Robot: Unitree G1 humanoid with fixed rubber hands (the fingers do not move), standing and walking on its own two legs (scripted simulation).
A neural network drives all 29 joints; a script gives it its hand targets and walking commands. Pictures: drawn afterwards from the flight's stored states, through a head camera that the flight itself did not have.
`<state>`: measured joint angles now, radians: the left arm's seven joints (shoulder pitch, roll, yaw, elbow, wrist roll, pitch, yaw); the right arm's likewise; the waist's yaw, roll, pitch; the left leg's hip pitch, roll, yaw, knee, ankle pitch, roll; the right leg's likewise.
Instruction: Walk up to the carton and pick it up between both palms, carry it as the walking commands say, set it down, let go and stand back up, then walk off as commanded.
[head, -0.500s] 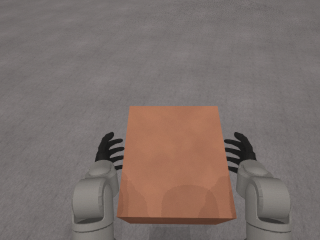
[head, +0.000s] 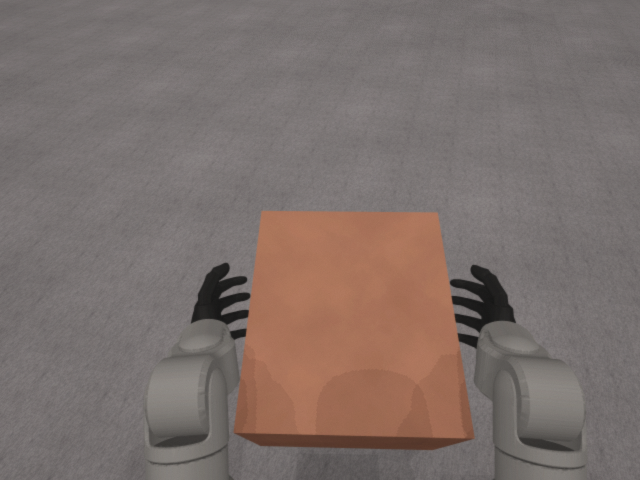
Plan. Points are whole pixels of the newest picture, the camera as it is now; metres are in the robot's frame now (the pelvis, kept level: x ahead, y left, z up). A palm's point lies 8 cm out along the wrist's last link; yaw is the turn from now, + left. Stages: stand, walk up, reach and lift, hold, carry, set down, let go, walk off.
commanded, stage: carry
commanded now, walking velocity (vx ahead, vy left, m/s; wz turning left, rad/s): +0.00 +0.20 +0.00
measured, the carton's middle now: (347, 331) +0.32 +0.00 +0.02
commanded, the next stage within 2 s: none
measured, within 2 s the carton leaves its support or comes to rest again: neither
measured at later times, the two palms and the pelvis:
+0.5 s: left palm (160, 334) +0.26 +0.20 +0.11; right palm (445, 335) +0.26 -0.10 +0.11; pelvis -0.01 +0.05 +0.01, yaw -1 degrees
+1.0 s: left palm (59, 346) +0.26 +0.32 +0.09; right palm (336, 346) +0.25 +0.01 +0.10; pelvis -0.02 +0.17 +0.00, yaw -1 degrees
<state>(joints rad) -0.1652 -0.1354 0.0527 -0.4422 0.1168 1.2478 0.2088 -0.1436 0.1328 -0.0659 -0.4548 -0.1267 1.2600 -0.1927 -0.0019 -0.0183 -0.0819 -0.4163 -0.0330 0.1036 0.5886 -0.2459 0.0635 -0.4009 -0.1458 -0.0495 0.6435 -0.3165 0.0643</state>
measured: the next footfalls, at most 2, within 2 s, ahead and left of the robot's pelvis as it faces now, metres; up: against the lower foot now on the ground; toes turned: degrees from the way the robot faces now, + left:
right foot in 0.58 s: +0.01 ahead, -0.04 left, +0.00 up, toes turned -9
left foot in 0.92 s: +0.06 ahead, +0.29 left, +0.00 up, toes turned +5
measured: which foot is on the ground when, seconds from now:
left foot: down 0.00-0.60, up 0.62-0.90, down 0.92-1.00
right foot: down 0.00-0.34, up 0.36-0.56, down 0.58-0.94, up 0.96-1.00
